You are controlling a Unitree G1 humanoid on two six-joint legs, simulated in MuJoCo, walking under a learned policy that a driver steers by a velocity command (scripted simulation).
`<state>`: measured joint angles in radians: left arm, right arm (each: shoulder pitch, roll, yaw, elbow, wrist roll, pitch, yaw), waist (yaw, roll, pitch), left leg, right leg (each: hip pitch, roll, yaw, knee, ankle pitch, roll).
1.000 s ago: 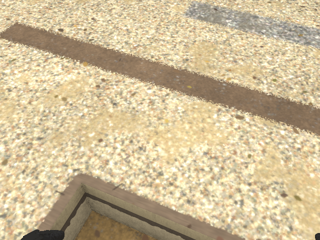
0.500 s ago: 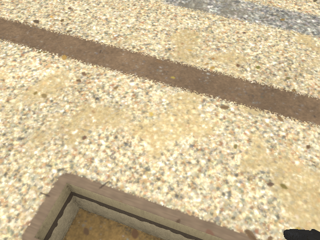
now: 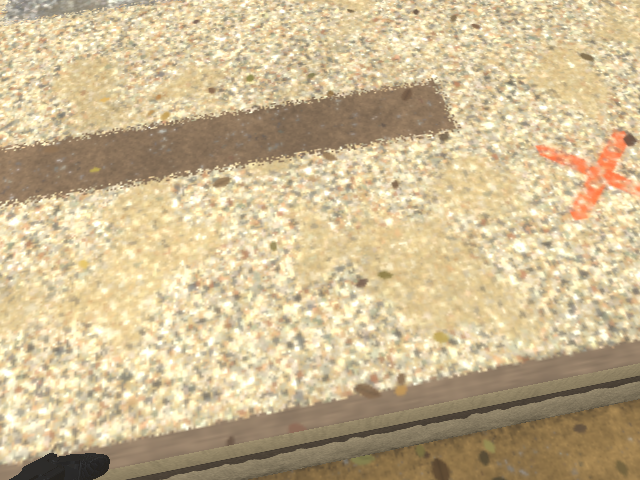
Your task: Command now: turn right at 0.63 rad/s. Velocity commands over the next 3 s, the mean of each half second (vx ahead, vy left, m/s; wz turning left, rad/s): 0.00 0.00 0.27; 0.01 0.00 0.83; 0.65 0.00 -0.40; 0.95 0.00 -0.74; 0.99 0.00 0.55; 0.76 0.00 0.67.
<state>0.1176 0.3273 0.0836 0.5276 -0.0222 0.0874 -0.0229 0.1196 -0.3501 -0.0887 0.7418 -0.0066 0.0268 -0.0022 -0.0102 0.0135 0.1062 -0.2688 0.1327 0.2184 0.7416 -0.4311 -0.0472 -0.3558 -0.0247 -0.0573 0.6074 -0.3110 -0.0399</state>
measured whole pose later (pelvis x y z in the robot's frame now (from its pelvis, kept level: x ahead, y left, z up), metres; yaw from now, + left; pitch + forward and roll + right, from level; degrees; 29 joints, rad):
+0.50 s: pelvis +0.03 +0.00 +0.02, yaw +12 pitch +2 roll +0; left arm 0.08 0.27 0.07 0.68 0.02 0.06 0.03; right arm 0.16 -0.29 -0.07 0.66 0.02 0.10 0.00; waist -0.02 0.02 0.08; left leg -0.44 0.09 0.07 0.86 -0.38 -0.06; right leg -0.15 -0.07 -0.29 0.40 -0.27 -0.02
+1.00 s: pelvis +0.06 +0.07 +0.02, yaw +38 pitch +4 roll -4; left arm 0.07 0.34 0.07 0.67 -0.01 0.02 0.03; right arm 0.18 -0.32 -0.05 0.53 0.02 0.07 -0.06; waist -0.01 -0.05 0.01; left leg -0.27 -0.07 -0.25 0.48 -0.25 0.06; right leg -0.59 0.08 0.07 1.21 -0.29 0.09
